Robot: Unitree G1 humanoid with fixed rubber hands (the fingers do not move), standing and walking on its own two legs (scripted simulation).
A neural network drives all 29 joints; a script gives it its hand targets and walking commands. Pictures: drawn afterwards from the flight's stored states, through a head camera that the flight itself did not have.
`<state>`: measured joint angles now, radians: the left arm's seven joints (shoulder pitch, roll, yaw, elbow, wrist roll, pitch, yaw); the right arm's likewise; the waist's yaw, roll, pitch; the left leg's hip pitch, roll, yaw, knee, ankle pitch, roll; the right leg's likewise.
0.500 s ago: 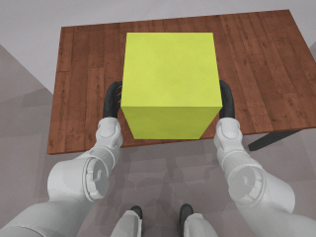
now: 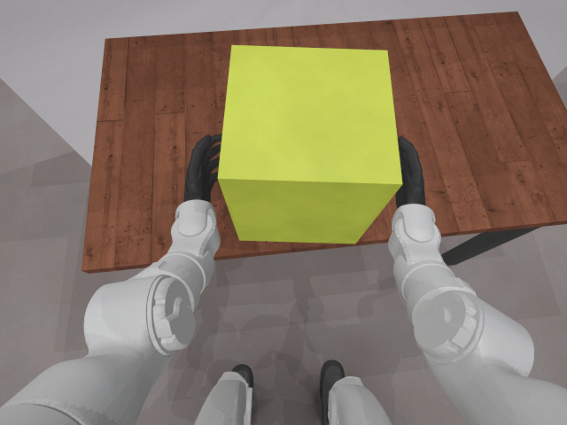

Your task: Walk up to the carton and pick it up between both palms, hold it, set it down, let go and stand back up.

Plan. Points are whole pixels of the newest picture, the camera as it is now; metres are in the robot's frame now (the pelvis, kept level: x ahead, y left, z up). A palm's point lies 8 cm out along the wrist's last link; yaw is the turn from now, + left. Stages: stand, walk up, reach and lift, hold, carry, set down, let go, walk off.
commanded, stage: set down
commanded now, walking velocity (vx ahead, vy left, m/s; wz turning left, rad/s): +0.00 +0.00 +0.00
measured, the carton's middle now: (302, 159) +0.49 +0.00 -0.05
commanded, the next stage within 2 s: let go in 0.64 s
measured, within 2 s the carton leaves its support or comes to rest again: neither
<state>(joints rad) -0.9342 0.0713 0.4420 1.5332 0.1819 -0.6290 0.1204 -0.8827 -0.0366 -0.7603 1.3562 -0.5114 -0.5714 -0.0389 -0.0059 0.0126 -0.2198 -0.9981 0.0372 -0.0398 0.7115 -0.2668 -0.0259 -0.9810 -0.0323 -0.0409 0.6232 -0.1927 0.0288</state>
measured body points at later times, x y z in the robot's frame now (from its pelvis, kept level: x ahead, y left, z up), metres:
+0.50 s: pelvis +0.00 +0.00 +0.01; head +0.17 +0.01 +0.42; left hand +0.44 +0.15 -0.04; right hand +0.44 -0.15 -0.03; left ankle +0.01 +0.13 -0.70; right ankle +0.03 -0.14 -0.70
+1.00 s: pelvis +0.00 -0.01 +0.00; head +0.17 +0.01 +0.42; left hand +0.44 +0.15 -0.04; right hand +0.44 -0.15 -0.03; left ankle +0.01 +0.13 -0.70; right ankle +0.03 -0.14 -0.70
